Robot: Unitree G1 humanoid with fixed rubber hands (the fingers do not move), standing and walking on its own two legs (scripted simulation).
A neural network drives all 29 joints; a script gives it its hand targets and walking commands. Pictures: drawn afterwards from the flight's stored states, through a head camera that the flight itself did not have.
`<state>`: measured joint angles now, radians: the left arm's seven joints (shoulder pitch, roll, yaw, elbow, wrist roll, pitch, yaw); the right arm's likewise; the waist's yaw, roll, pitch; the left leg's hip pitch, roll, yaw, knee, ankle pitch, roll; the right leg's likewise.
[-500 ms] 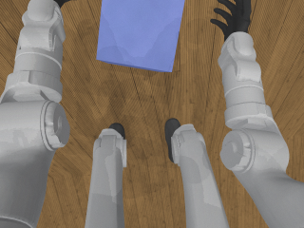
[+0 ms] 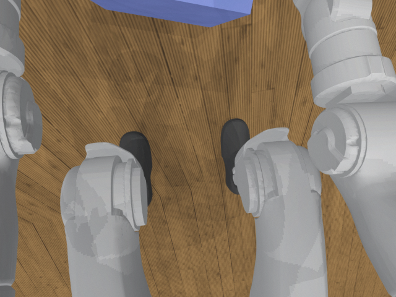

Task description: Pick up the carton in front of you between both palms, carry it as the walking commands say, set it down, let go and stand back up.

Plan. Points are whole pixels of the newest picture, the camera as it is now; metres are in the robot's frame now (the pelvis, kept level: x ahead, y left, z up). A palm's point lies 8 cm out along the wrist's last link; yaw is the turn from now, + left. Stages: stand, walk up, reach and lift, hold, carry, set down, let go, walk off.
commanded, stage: reach and lift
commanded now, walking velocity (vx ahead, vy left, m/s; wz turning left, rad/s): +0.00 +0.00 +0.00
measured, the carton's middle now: out of the picture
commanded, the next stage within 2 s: none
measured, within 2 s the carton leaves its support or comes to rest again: leaves its support in 0.84 s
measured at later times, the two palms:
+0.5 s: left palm out of the picture +0.59 +0.18 -0.19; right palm out of the picture +0.56 -0.13 -0.19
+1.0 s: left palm out of the picture +0.57 +0.18 -0.12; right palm out of the picture +0.56 -0.12 -0.12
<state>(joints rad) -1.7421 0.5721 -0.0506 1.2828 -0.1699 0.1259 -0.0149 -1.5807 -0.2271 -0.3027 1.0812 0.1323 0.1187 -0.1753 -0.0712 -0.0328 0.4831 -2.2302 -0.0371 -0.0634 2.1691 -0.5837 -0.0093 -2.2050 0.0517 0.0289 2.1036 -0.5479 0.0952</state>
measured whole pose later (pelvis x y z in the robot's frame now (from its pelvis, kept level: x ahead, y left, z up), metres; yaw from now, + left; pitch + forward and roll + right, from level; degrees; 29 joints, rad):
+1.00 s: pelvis +0.01 +0.00 +0.00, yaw +1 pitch +40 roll -4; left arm -1.42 0.31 0.11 0.89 -0.03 0.34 0.07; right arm -1.28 -0.08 -0.41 0.71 0.05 0.29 -0.22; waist -0.02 -0.04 0.21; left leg -2.25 -0.09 -0.08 2.17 -0.62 -0.04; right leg -2.22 0.12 0.08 2.13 -0.60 0.12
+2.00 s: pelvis +0.05 -0.01 +0.25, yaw +5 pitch +33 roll -1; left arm -0.75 -0.05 0.39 0.67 0.24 0.37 0.01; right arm -0.70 0.12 -0.48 0.60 -0.21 0.35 -0.07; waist -0.01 -0.01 -0.23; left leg -1.42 -0.09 -0.12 1.29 -0.45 -0.04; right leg -1.41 0.09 0.13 1.28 -0.45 0.06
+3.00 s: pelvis +0.09 -0.02 +0.39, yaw +5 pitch -3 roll +0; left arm -0.32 -0.16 0.30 0.39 0.30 0.62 -0.01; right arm -0.33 0.17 -0.32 0.40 -0.30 0.60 0.00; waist 0.00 0.00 -0.01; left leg -0.19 -0.04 -0.14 0.47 -0.22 -0.02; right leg -0.19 0.04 0.14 0.48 -0.23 0.02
